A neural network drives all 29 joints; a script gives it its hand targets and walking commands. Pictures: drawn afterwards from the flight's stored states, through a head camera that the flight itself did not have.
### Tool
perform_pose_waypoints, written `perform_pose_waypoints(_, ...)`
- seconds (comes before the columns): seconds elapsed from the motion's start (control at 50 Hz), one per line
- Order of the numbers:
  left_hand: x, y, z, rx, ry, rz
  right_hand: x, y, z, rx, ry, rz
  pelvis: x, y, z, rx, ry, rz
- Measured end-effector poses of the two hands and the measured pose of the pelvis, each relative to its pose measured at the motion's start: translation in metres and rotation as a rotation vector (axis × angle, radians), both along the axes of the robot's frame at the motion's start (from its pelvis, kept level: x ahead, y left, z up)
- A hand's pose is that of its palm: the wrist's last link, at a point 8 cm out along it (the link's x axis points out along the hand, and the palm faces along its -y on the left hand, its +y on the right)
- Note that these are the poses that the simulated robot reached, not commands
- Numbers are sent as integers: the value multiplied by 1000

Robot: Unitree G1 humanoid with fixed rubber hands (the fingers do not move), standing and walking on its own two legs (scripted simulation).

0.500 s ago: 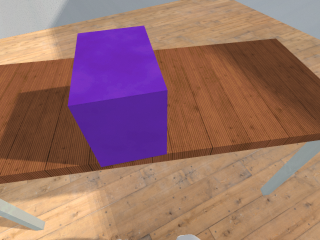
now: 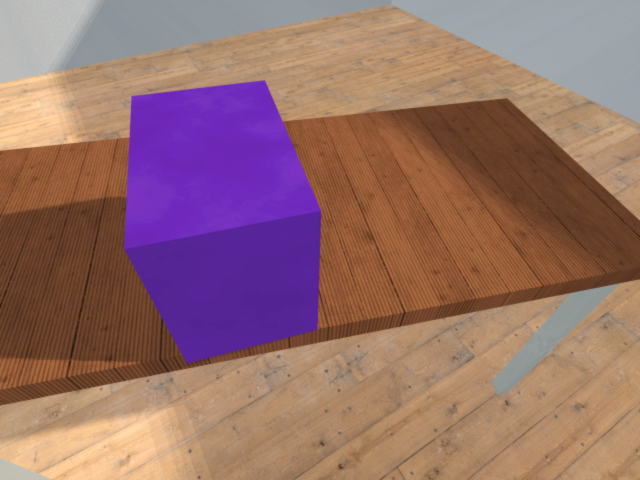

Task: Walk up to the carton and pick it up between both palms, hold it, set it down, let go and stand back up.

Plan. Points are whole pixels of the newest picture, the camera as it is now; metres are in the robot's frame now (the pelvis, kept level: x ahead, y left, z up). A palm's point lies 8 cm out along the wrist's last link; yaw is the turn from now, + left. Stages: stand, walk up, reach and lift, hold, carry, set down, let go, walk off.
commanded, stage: walk up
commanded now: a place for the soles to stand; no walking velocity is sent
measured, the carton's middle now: (227, 216) +0.46 +0.13 +0.07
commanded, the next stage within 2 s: reach and lift in 1.88 s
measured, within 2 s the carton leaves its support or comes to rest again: neither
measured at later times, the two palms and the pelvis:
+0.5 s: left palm out of the picture +0.04 +0.24 -0.13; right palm out of the picture +0.03 -0.26 -0.15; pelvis +0.01 -0.01 +0.00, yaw -1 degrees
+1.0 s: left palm out of the picture +0.05 +0.27 -0.13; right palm out of the picture +0.01 -0.25 -0.16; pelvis -0.02 +0.02 -0.01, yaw -2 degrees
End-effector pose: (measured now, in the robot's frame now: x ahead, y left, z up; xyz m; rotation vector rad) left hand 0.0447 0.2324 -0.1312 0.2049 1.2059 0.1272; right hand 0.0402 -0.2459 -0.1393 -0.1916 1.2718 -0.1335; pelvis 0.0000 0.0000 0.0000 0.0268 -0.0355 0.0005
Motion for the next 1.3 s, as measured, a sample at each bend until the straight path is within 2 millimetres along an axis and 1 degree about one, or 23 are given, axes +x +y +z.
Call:
perform_pose_waypoints(0.1,-6,2,1,18,37,5,3,-4,-1,-2,8,-5,2,-2,1,-1,4,-1)
perform_pose_waypoints(0.22,-13,6,2,40,75,15,1,-7,-4,-2,31,-8,4,-4,1,-1,9,-6)
perform_pose_waypoints(0.36,-14,6,2,49,97,14,-4,-9,-6,-4,55,-17,6,-6,1,-3,12,-13)
perform_pose_waypoints(0.46,-9,4,1,47,97,5,-8,-10,-6,-6,67,-27,7,-6,1,-3,13,-18)
perform_pose_waypoints(0.56,3,5,3,50,54,-1,-14,-14,-8,-24,102,-36,4,-3,0,-11,14,-16)
perform_pose_waypoints(0.66,14,14,5,61,20,-13,-19,-15,-7,-44,115,-43,-2,4,-1,-10,16,-16)
perform_pose_waypoints(0.82,25,31,1,76,-14,-49,-31,-8,-7,-53,106,-69,-11,13,-6,10,7,-36)
perform_pose_waypoints(0.88,23,33,-2,81,-16,-53,-32,-7,-10,-48,101,-75,-14,15,-9,17,-3,-39)
perform_pose_waypoints(0.96,14,33,-3,85,-8,-49,-29,-5,-16,-34,90,-69,-17,15,-12,18,-15,-39)
perform_pose_waypoints(1.04,3,34,1,90,10,-40,-23,-4,-20,-21,75,-52,-19,17,-13,10,-14,-31)
perform_pose_waypoints(1.12,-5,39,6,97,30,-29,-22,-1,-20,-19,66,-39,-21,22,-10,1,0,-20)
perform_pose_waypoints(1.2,-4,47,8,101,32,-36,-29,5,-17,-23,71,-44,-22,28,-7,4,9,-28)
perform_pose_waypoints(1.3,4,50,2,102,10,-51,-42,8,-17,-31,93,-69,-21,28,-11,19,-5,-50)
